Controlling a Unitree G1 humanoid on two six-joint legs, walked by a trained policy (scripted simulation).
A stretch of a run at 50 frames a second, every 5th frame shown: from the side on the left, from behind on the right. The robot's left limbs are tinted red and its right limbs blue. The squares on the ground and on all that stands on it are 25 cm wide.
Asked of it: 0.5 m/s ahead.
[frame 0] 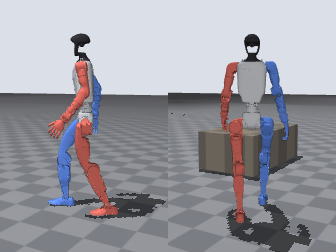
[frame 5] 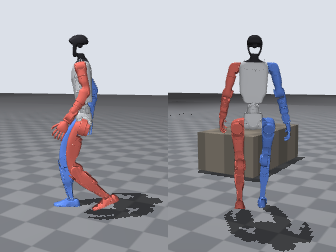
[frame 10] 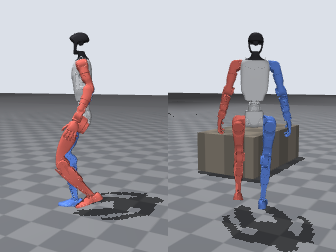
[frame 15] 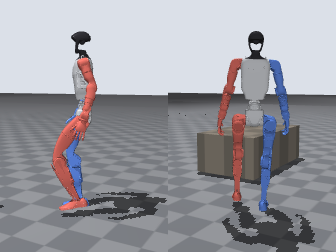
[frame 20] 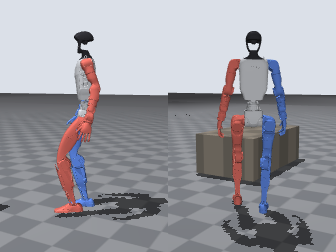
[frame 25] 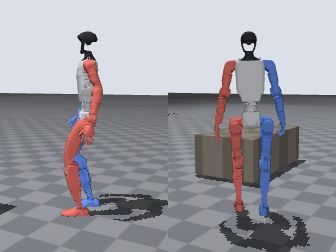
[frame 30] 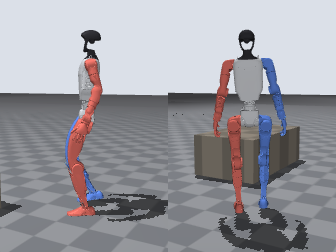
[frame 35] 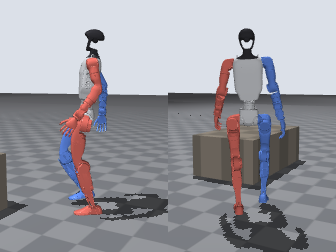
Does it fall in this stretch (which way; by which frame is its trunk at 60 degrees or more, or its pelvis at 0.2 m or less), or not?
no
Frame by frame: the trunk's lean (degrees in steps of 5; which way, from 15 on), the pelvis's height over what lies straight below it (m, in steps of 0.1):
0: 5, 0.8
5: 5, 0.8
10: 5, 0.8
15: 5, 0.8
20: 0, 0.8
25: 0, 0.8
30: 5, 0.8
35: 10, 0.8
